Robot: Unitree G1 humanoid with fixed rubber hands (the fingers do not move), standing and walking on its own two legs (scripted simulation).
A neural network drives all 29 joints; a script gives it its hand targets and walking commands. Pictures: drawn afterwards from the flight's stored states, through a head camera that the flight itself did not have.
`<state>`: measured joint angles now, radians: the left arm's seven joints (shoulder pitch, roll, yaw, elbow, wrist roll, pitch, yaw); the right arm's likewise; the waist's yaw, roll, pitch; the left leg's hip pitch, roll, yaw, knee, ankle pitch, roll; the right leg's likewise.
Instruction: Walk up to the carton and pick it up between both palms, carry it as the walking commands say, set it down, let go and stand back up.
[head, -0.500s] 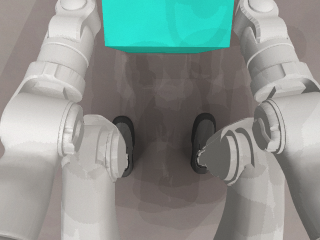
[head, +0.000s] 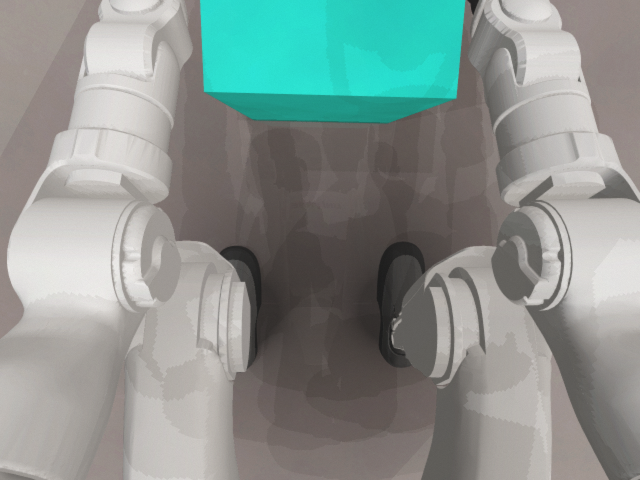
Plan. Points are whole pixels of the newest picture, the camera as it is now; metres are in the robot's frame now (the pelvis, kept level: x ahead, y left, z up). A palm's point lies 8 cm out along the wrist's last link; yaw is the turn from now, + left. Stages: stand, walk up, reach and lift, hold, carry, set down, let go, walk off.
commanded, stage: reach and lift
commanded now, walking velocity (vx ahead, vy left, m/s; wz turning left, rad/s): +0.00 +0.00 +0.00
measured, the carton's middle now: (326, 5) +0.56 +0.00 -0.22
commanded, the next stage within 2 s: none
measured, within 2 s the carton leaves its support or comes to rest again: leaves its support in 0.14 s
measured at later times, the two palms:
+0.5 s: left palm out of the picture +0.55 +0.14 -0.09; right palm out of the picture +0.55 -0.14 -0.10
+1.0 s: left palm out of the picture +0.55 +0.14 -0.03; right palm out of the picture +0.54 -0.14 -0.04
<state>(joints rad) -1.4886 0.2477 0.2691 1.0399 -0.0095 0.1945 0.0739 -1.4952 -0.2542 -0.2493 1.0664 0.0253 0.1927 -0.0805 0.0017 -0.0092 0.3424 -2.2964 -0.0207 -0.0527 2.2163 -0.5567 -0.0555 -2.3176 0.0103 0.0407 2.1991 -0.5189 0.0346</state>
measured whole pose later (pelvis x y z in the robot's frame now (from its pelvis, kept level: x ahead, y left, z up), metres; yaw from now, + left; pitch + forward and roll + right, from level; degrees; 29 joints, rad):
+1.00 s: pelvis +0.01 +0.00 +0.07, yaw +0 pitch +46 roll +1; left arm -1.22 0.07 0.41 0.69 0.15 0.34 0.09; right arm -1.23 -0.08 -0.39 0.71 -0.13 0.35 -0.11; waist 0.00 0.00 0.02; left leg -2.22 -0.03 -0.05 1.96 -0.55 -0.05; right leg -2.24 0.03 0.06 1.95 -0.52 0.05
